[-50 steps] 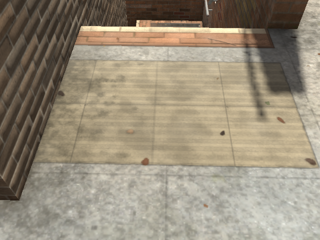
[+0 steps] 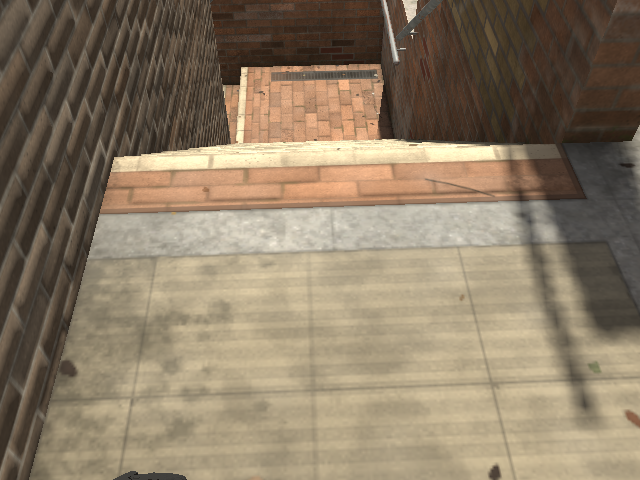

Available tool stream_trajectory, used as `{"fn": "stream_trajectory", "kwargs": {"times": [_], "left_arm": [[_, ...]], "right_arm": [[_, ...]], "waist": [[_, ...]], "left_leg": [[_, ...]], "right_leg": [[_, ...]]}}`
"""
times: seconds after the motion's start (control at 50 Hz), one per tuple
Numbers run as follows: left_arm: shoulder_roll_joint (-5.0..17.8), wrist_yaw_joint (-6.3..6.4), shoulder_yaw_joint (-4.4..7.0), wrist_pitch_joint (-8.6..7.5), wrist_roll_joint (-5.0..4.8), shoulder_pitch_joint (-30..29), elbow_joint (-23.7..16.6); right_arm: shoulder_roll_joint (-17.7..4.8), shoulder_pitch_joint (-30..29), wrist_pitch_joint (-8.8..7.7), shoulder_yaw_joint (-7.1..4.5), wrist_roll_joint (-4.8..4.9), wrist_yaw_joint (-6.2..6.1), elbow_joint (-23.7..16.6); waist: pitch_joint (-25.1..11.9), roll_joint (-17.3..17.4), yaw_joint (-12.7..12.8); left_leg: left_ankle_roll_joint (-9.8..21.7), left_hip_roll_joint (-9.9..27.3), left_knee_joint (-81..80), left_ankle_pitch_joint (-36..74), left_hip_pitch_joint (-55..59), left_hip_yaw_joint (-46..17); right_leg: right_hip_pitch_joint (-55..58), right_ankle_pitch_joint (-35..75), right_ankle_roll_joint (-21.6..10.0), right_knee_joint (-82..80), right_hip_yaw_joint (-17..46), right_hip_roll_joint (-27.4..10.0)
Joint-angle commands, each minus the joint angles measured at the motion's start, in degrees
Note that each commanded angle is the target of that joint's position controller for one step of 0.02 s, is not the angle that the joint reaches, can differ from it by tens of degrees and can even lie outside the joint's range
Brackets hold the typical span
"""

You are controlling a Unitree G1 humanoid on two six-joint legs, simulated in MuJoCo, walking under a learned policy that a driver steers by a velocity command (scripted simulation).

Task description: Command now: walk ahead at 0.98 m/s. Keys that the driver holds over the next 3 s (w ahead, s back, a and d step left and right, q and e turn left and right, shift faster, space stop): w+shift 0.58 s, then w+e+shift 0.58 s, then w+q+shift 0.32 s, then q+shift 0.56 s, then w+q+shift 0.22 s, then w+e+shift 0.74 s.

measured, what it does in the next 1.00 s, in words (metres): walks ahead: right foot, then left foot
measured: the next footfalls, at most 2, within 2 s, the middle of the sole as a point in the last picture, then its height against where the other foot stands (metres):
right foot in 0.14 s outside the picture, level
left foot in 0.60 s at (272, 345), level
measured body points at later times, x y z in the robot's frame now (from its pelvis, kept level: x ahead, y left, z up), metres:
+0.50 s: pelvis +0.49 -0.01 +0.00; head +0.52 +0.00 +0.44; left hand +0.37 +0.23 -0.14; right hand +0.73 -0.21 -0.08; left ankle +0.73 +0.13 -0.68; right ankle +0.31 -0.08 -0.73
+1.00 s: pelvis +0.97 +0.01 -0.02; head +1.00 +0.01 +0.43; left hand +1.22 +0.19 -0.12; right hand +0.84 -0.21 -0.16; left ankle +0.78 +0.09 -0.73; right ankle +1.16 -0.08 -0.69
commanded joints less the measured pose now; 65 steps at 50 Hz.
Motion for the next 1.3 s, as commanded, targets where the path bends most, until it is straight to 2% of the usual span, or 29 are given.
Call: {"fn": "stream_trajectory", "kwargs": {"times": [0.02,0.08,0.12,0.14,0.16,0.18,0.2,0.24,0.3,0.38,0.52,0.58,0.6,0.62,0.64,0.66,0.7,0.82,0.96,1.02,1.04,1.06,1.08,1.1,1.12,1.14,1.18,1.26,1.3], "left_arm": [[1.9,-0.08,-0.51,-0.57,-0.83,-7.3,-4.6],[5.2,1.09,0.5,-0.59,-0.53,-3.9,-4.1],[9.2,2.58,2.39,-0.57,-0.67,14.3,0.9],[11.7,3.6,3.66,-0.38,0.18,25.2,4.1],[16.6,4.42,5.09,-0.19,1.82,30.7,4.9],[16.0,3.13,5.46,-0.16,1.65,28.2,5.2],[11.9,2.42,5.05,-0.49,0.7,22.3,5.2],[5.5,2.05,3.57,-1.55,0.76,17.8,6.2],[3.3,2.75,2.31,-2.86,-0.41,19.0,8.9],[5.9,2.15,2.39,-4.18,-1.32,22.2,9.6],[11.1,3.05,2.5,-4.36,-1.63,28.5,11.3],[14.8,4.86,3.35,-1.82,0.56,26.1,11.5],[12.9,4.97,3.03,-1.49,0.84,24.8,10.8],[1.0,3.62,0.65,-1.68,-0.98,33.2,8.5],[5.4,3.81,1.2,-2.58,-3.69,33.0,8.4],[8.1,4.4,1.8,-2.48,-3.39,23.6,6.3],[6.5,3.46,1.59,-1.78,-2.29,19.0,5.8],[1.9,1.12,1.06,2.72,-0.63,11.2,0.3],[3.7,-0.06,0.83,1.89,-0.27,3.7,-3.0],[9.7,1.29,3.16,2.78,0.24,23.1,2.3],[12.4,2.28,4.93,2.99,-0.07,36.4,6.4],[13.8,3.75,6.7,3.78,-2.65,35.4,7.4],[17.2,4.1,6.16,3.89,-2.06,25.7,6.2],[18.6,4.33,6.3,3.75,-0.36,22.5,3.1],[12.4,4.95,5.3,3.52,0.62,22.8,3.4],[8.7,4.76,4.46,3.21,0.35,20.6,4.0],[9.3,4.75,4.29,0.22,-0.15,19.4,3.5],[12.4,4.76,4.41,-2.07,-2.27,18.5,3.7],[12.2,3.62,4.32,-2.52,-1.73,18.8,3.6]], "right_arm": [[-8.4,-1.0,-1.52,-0.74,0.29,-0.78,-3.2],[-11.6,0.2,-0.37,-0.98,-1.08,-1.88,-2.5],[-14.2,-2.1,1.41,-1.77,-2.65,-3.02,-2.3],[-13.7,-4.9,1.75,-1.86,-2.72,-3.04,-3.2],[-5.9,-3.4,1.25,-0.34,-1.72,-1.9,-5.6],[-4.1,1.6,0.02,0.01,1.67,-0.8,-6.8],[-8.1,-6.8,-0.18,-0.55,1.06,-1.5,-8.6],[-6.8,-13.6,-0.06,-0.25,-0.07,-0.99,-10.2],[-3.1,-13.6,2.49,0.73,-2.58,0.97,-11.6],[-4.6,-28.1,2.82,1.44,-2.83,1.91,-17.8],[-7.5,-36.2,2.1,1.55,-1.64,1.73,-20.4],[-12.6,-13.9,2.38,-0.99,-1.7,-0.39,-14.1],[-15.6,-3.4,2.61,-2.36,-2.53,-1.54,-11.3],[-21.2,-2.0,2.26,-3.9,-4.93,-1.97,-11.4],[-17.9,-3.0,2.53,-3.97,-3.5,-0.61,-11.6],[-14.2,-9.9,2.04,-3.45,-3.25,-0.41,-11.6],[-8.6,-13.9,0.85,-2.22,-3.29,-0.11,-10.4],[-5.3,-10.9,-1.02,-0.97,-0.35,-0.39,-6.5],[-11.0,-7.0,-1.0,-0.48,0.25,-3.69,-5.9],[-16.2,-12.9,1.37,-1.64,-0.49,-5.77,-8.3],[-17.8,-17.7,2.39,-2.44,-1.13,-5.51,-10.1],[-16.7,-22.6,2.7,-2.86,-0.85,-4.63,-11.4],[-5.7,-18.5,1.32,0.39,-2.42,-3.64,-15.7],[-7.0,-16.1,-0.08,0.72,-0.61,-2.6,-21.8],[-10.3,-17.3,-1.21,0.62,-1.18,-2.1,-20.9],[-11.3,-19.2,-0.71,0.22,-1.69,-1.79,-20.5],[-9.6,-17.4,2.26,1.19,-4.44,-2.22,-19.3],[-7.5,-26.0,4.2,2.46,-2.44,-0.61,-22.3],[-7.0,-16.2,3.97,1.87,-0.92,0.0,-16.8]], "waist": [[9.3,2.5,2.0],[2.6,6.7,4.6],[-7.4,9.1,13.4],[-11.9,8.2,18.5],[-17.5,-3.6,15.9],[-23.3,-14.5,10.5],[-13.0,-5.5,9.9],[-2.4,4.5,6.4],[2.7,1.1,1.3],[9.0,1.0,2.9],[4.9,-2.3,4.8],[-8.3,-6.7,-6.8],[-13.0,-5.5,-11.0],[-21.3,13.1,-2.7],[-27.6,12.7,-3.4],[-13.5,5.7,-1.8],[-3.0,-0.7,1.1],[6.1,2.9,5.5],[6.2,4.7,6.1],[-5.7,9.0,17.7],[-10.9,7.1,24.4],[-7.4,-5.1,25.0],[-2.4,-11.8,10.7],[-14.3,-10.9,9.5],[-7.4,2.4,8.6],[-1.7,9.3,5.5],[1.7,10.1,1.2],[3.9,1.6,3.4],[-2.1,-1.3,2.6]], "left_leg": [[3.2,14.7,-9.7,38.7,-11.7,-3.9],[1.4,16.7,3.7,72.8,2.8,-2.2],[1.4,18.1,27.2,77.5,2.8,-1.9],[1.9,16.3,43.7,65.6,-6.9,-1.2],[1.8,9.0,66.8,24.3,-26.6,-1.3],[1.2,1.0,81.0,-8.5,-44.6,-9.0],[3.0,6.5,79.3,-1.6,-50.8,-10.4],[2.9,10.5,71.9,3.5,-47.8,-9.9],[0.4,13.9,65.5,3.4,-44.4,-9.2],[-1.9,15.4,48.6,15.1,-48.9,-3.1],[2.0,6.5,23.3,25.5,-35.3,4.4],[4.4,2.4,22.6,13.0,-13.7,2.3],[5.6,8.4,24.6,5.7,0.4,-3.9],[10.5,28.3,23.8,-5.1,19.6,-30.9],[12.4,31.9,10.1,-17.6,21.9,-52.4],[9.1,28.4,7.0,-17.0,10.8,-40.6],[5.4,24.7,3.9,-3.2,-6.6,-25.1],[-3.9,16.7,-0.8,20.4,-18.9,1.9],[-6.1,16.6,5.6,65.2,-10.4,12.9],[-5.7,20.8,32.1,85.1,-9.8,11.8],[-4.9,20.4,52.9,77.4,-17.1,9.9],[-5.2,7.6,80.0,22.8,-31.3,8.6],[-5.6,4.6,91.1,-10.7,-49.5,1.5],[-8.2,3.6,90.3,-10.4,-59.5,-10.7],[-7.3,7.8,82.0,-8.7,-61.1,-12.3],[-7.2,10.1,75.2,-5.7,-56.8,-11.9],[-8.0,13.4,65.4,-6.4,-49.9,-10.7],[-7.1,11.4,37.7,14.4,-30.5,-2.3],[-3.1,8.7,42.1,31.7,-20.0,0.0]], "right_leg": [[13.1,5.8,-1.4,-10.5,-3.9,3.9],[18.1,-4.6,-3.4,-13.1,-6.4,10.6],[35.3,-12.2,-5.5,-14.6,-4.1,12.4],[49.2,-16.7,-7.0,-14.7,-0.3,8.2],[64.7,-32.5,-10.3,-13.2,19.4,-7.1],[73.4,-41.7,-16.7,-25.8,51.4,-16.0],[66.2,-41.4,-13.8,-29.5,44.3,-12.2],[48.3,-29.6,-10.7,-32.6,29.6,-8.4],[35.6,-26.1,-7.9,-37.1,20.0,-3.5],[30.8,-10.1,-7.2,-42.6,9.4,1.0],[50.1,35.4,-3.3,-40.1,2.1,-1.2],[52.5,48.9,-2.1,-9.5,1.2,-3.3],[41.3,34.7,-2.2,8.1,1.9,-1.2],[18.4,-22.2,-1.2,33.6,3.0,7.5],[8.8,-31.8,-2.2,43.3,9.4,10.6],[4.0,-23.4,-2.8,41.1,8.9,5.8],[8.1,-18.5,-2.9,34.2,8.9,1.9],[5.8,-10.8,-0.9,25.9,4.4,-0.3],[16.8,-0.8,-4.9,-0.7,-9.9,9.5],[38.2,-10.7,-7.6,-0.2,-8.7,13.9],[51.8,-15.4,-10.4,-3.9,-3.2,12.8],[58.4,-18.2,-13.0,-13.1,6.2,9.5],[57.5,4.8,-15.0,-7.2,20.4,4.4],[67.0,-5.7,-27.4,-20.3,45.8,-6.8],[59.3,-18.0,-25.1,-29.6,50.1,-9.2],[49.0,-19.7,-21.0,-30.9,43.7,-6.5],[35.8,-11.2,-18.5,-28.1,36.1,-4.1],[19.8,3.5,-10.3,-32.1,15.5,8.4],[22.8,15.7,-6.5,-27.5,8.9,8.8]]}}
